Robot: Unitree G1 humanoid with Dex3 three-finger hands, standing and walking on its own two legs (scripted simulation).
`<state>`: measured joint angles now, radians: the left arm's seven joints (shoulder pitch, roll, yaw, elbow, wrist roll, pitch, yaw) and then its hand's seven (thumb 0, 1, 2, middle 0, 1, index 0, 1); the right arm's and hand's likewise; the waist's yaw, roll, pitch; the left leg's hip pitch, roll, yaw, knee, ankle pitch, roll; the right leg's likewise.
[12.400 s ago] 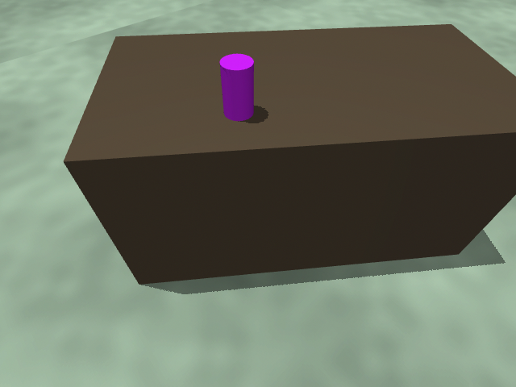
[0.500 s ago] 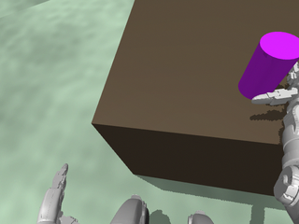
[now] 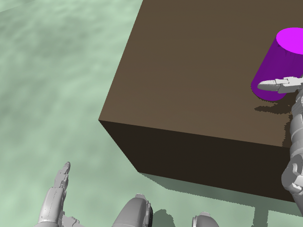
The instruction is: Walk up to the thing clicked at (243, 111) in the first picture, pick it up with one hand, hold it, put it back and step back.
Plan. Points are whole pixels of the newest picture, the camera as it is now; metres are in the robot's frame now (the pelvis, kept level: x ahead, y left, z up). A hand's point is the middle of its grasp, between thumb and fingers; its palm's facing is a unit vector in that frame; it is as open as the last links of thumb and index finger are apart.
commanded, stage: close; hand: right
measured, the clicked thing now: (281, 67) +0.52 -0.23 +0.08
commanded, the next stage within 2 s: settle in 0.26 s
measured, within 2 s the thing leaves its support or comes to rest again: leaves its support in 0.78 s
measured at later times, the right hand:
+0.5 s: hand (288, 71) +0.50 -0.24 +0.08, palm faces +0.25 +0.97 +0.01, open 11.6 cm
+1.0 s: hand (297, 62) +0.50 -0.24 +0.11, palm faces +0.27 +0.96 -0.01, open 11.5 cm
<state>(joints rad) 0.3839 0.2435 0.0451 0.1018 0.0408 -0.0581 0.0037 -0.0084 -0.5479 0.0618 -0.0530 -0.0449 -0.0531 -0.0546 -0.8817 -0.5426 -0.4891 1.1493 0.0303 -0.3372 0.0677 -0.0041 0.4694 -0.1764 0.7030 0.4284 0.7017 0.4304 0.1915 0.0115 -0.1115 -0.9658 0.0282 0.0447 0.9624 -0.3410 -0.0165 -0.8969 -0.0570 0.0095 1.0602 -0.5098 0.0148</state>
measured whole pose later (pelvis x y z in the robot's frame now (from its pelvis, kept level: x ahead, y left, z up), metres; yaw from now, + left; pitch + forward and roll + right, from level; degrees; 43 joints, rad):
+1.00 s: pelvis +0.01 +0.00 +0.02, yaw +0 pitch +16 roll +2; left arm 0.34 0.23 0.04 0.24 0.03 -0.06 0.02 -0.01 -0.55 0.07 -0.06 -0.05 -0.06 -0.06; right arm -0.80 -0.49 -0.45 1.07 0.05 -0.28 0.04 0.01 0.50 -1.00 0.62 0.86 0.65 0.87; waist 0.15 0.01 -0.10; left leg -0.80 0.03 0.04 0.84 -0.31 -0.02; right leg -0.73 -0.05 0.00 0.93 -0.47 0.01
